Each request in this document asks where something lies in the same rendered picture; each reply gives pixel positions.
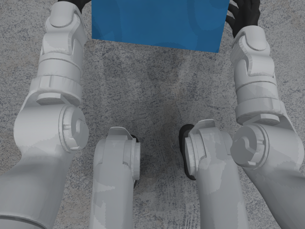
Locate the right robot hand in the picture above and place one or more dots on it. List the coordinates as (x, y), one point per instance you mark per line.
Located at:
(246, 14)

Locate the robot right shin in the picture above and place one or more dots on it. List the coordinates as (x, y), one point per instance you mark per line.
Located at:
(207, 123)

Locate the robot right forearm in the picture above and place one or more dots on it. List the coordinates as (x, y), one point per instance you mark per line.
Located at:
(255, 82)

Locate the robot shin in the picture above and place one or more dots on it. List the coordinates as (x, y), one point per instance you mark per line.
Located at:
(99, 150)
(207, 123)

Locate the right robot upper arm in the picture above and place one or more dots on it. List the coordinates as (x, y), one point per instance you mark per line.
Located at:
(271, 157)

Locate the robot left forearm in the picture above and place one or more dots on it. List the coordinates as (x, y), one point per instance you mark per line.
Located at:
(60, 64)

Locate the left robot upper arm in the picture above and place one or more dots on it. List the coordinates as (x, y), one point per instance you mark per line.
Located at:
(48, 136)

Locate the carton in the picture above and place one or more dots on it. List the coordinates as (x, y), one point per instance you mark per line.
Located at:
(183, 24)

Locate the robot left shin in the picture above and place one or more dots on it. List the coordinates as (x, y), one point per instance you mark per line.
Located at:
(99, 150)

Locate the left robot hand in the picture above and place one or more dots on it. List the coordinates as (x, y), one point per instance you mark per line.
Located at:
(79, 3)

